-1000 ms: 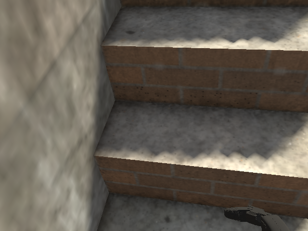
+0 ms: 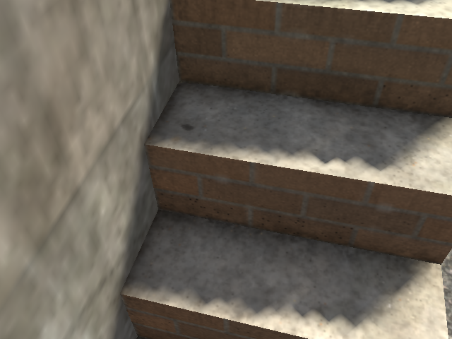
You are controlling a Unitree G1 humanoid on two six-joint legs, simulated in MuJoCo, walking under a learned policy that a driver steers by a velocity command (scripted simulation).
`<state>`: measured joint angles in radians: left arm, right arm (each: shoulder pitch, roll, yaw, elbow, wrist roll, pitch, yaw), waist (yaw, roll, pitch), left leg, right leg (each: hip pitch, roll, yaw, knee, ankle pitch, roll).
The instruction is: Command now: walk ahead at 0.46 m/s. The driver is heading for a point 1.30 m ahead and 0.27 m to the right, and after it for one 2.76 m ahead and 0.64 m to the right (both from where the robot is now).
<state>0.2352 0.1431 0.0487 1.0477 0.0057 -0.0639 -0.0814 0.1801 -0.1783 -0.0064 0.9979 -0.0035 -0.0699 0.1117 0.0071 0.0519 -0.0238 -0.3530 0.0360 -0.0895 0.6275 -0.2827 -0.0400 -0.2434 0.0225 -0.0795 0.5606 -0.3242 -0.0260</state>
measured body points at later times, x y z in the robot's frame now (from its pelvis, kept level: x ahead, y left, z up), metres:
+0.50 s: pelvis +0.03 -0.01 +0.00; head +0.04 +0.00 +0.45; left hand +0.12 +0.21 -0.14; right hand +0.12 -0.24 -0.14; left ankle +0.04 +0.14 -0.73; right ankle -0.02 -0.13 -0.73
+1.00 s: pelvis +0.01 -0.01 +0.01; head +0.00 -0.01 +0.46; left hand -0.01 +0.20 -0.15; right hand +0.02 -0.23 -0.15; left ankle +0.04 +0.14 -0.73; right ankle -0.02 -0.13 -0.73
